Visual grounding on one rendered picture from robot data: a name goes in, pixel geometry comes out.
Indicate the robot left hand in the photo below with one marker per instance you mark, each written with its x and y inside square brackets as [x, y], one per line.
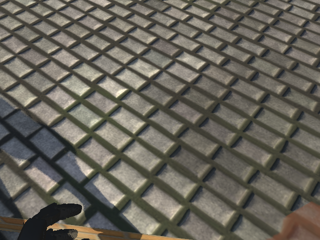
[35, 228]

